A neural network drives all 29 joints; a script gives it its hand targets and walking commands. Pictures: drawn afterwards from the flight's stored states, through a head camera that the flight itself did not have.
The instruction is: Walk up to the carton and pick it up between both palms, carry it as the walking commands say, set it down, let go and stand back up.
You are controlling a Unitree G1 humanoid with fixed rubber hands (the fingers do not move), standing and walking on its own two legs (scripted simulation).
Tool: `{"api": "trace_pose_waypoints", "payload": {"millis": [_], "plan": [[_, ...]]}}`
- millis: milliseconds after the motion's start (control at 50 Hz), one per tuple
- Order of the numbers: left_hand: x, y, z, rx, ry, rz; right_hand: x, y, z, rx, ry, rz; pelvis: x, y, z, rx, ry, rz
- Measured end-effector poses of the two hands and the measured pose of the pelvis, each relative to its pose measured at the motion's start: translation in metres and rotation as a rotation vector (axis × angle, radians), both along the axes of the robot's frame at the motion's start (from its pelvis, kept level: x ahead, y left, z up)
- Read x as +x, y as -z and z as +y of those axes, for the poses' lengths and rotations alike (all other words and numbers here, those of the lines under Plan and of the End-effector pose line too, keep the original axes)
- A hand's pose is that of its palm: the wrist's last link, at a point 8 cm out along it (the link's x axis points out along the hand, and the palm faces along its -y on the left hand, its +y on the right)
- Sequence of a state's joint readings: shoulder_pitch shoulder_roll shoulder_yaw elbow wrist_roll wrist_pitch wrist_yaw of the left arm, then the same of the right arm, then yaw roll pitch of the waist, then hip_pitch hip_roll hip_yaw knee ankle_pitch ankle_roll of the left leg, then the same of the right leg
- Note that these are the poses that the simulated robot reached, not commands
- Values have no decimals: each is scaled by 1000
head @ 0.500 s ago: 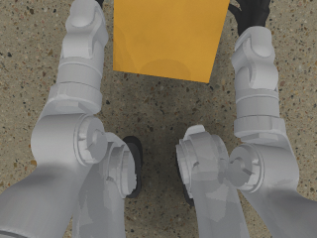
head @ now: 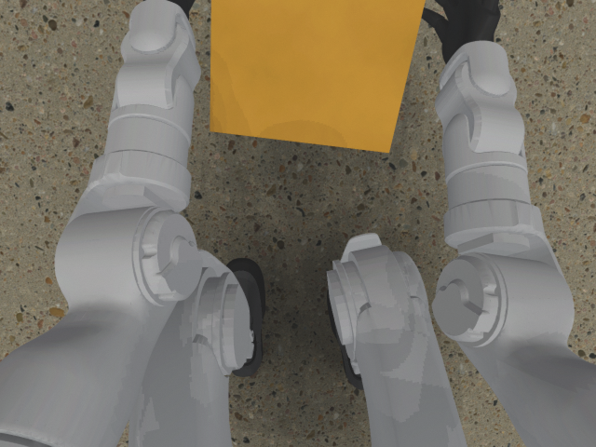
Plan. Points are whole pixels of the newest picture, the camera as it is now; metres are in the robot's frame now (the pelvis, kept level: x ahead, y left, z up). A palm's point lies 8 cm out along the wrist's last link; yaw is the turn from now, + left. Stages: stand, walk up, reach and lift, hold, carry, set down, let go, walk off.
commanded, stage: set down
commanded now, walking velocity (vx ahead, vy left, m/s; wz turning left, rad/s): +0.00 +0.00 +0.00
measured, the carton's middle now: (313, 18) +0.57 -0.03 -0.22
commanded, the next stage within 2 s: none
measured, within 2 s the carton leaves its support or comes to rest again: rests again in 0.82 s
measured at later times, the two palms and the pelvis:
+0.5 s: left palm (171, 8) +0.56 +0.12 -0.15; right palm (464, 30) +0.52 -0.17 -0.14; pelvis +0.00 +0.00 -0.01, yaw +0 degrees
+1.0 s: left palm (107, 90) +0.49 +0.21 -0.20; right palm (436, 129) +0.43 -0.18 -0.22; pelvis -0.03 +0.00 -0.01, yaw +1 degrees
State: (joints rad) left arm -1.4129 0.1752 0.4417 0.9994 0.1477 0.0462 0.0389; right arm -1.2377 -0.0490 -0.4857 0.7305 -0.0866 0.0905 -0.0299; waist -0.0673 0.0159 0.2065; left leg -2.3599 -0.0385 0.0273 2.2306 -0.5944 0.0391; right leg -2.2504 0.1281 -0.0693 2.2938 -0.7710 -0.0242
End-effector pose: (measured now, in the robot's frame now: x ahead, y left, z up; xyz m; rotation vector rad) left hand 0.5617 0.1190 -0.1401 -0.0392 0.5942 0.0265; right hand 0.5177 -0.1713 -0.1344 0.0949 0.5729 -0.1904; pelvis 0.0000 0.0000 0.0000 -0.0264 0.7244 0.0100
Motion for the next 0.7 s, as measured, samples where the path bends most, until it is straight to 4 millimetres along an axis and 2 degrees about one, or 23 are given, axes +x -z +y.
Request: {"api": "trace_pose_waypoints", "payload": {"millis": [460,600,700], "plan": [[-2,11,3,15,24,22,6,7,-2,9,-15,-4,2,6,0,11,4,-20],[-8,19,5,32,35,58,8,10,-2,-5,-31,0,1,8,-4,17,8,-31],[-20,31,9,57,52,113,0,23,1,-27,-68,53,0,10,-6,22,11,-46]]}}
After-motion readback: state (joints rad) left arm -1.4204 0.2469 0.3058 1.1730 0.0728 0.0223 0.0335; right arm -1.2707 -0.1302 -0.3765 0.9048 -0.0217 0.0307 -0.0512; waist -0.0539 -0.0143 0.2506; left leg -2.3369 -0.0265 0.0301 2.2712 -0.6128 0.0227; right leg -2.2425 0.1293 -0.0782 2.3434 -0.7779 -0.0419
